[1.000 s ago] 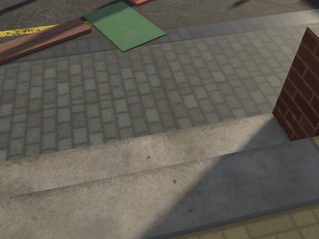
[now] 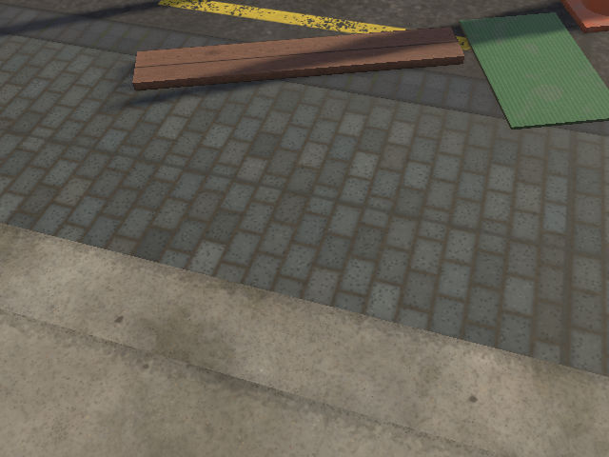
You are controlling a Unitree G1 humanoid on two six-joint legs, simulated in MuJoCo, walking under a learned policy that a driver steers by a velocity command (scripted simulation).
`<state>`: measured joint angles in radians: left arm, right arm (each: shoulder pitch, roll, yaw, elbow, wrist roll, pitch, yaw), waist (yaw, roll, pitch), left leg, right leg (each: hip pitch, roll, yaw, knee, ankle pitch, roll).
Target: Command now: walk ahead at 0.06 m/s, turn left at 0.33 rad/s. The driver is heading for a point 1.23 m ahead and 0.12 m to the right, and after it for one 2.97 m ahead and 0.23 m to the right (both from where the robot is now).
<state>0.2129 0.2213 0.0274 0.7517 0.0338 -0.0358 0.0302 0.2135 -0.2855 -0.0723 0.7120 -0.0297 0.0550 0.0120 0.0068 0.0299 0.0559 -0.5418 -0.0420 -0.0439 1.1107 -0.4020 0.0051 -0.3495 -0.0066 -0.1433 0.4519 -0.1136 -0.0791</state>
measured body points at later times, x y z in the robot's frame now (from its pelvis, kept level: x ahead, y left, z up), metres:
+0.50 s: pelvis +0.10 +0.00 +0.01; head +0.10 +0.01 +0.46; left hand +0.21 +0.27 -0.11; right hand +0.09 -0.26 -0.12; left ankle +0.01 +0.10 -0.73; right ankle +0.20 -0.13 -0.69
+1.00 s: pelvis +0.33 -0.05 +0.01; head +0.35 -0.06 +0.46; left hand +0.28 +0.19 -0.13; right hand +0.50 -0.28 -0.11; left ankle +0.49 +0.08 -0.69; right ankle +0.24 -0.12 -0.73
